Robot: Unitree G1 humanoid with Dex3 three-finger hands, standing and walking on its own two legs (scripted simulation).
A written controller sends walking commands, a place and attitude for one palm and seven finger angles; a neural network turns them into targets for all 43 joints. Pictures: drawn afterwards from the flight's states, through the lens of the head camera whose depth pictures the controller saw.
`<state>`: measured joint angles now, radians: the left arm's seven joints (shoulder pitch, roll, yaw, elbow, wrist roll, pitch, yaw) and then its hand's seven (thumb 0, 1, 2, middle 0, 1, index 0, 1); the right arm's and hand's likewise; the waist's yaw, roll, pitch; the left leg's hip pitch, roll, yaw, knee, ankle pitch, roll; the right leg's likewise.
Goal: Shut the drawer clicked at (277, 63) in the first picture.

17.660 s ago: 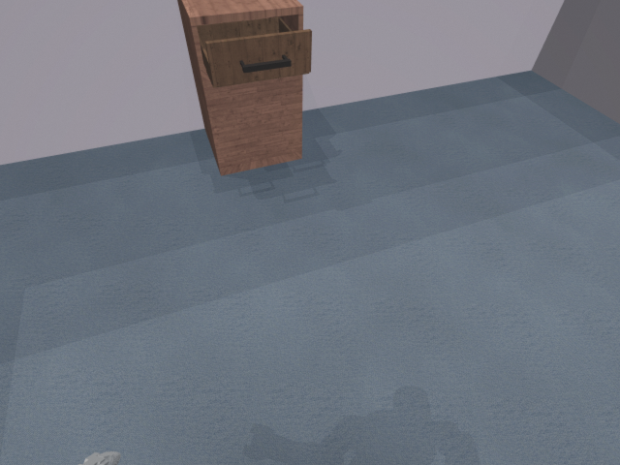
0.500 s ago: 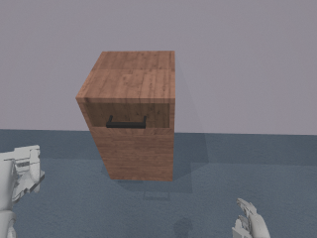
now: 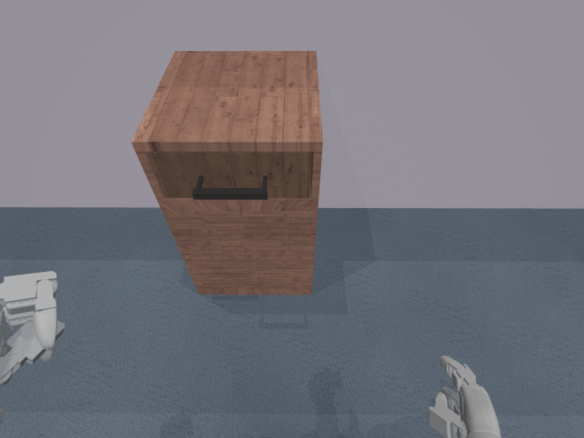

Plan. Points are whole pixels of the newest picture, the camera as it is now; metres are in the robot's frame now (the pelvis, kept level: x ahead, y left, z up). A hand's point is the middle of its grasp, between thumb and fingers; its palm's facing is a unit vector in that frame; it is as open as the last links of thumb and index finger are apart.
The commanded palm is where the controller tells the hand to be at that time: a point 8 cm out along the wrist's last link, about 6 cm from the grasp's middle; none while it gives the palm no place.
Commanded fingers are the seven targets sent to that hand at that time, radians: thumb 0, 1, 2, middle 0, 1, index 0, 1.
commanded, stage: step back with the hand held close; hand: left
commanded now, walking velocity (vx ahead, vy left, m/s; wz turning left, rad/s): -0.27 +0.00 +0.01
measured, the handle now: (231, 187) +0.67 +0.20 -0.14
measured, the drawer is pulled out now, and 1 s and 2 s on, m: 0.00 0.00 0.00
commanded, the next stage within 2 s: stop stepping back and stand still in 0.98 s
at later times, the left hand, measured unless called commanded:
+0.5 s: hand (14, 382) +0.14 +0.24 +0.17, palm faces +0.35 -0.81 -0.47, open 3.2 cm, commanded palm +0.06 +0.29 +0.18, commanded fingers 0.00 0.90 0.90 -1.40 -1.60 -1.40 -1.60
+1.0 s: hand out of the picture +0.07 +0.23 +0.17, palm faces +0.33 -0.84 -0.43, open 3.2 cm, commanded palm +0.02 +0.28 +0.18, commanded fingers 0.00 0.90 0.90 -1.40 -1.60 -1.40 -1.60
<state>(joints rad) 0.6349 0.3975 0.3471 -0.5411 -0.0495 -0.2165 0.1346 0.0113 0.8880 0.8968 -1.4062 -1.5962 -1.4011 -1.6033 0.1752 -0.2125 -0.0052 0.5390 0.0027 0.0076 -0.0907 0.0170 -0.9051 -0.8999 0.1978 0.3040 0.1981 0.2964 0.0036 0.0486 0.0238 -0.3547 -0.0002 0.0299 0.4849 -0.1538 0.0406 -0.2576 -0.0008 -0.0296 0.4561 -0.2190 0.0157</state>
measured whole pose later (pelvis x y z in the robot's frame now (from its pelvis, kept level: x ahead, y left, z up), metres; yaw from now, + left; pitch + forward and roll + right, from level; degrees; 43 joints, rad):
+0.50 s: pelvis -0.06 +0.00 -0.01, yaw +2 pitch +1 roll -5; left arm 0.57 0.44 0.38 -0.57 -0.02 -0.26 0.16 0.01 0.89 0.90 -1.41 -1.60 -1.41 -1.60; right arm 0.22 -0.21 -0.02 0.59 -0.01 -0.04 -0.10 0.02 -0.90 -0.90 0.20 0.30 0.20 0.30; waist -0.04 0.04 0.02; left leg -0.49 0.01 -0.06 0.56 -0.09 0.05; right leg -0.39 0.10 0.01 0.80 -0.35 0.02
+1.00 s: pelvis -0.12 +0.00 -0.02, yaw -1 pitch -1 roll -3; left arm 0.62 0.45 0.38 -0.58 -0.07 -0.30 0.12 0.01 0.88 0.90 -1.41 -1.60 -1.41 -1.60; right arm 0.25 -0.23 -0.01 0.64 -0.01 -0.05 -0.10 0.02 -0.90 -0.90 0.20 0.30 0.20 0.30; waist -0.01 0.02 -0.04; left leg -0.50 0.00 -0.04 0.56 -0.01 0.02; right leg -0.07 0.07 0.01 0.55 -0.46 -0.01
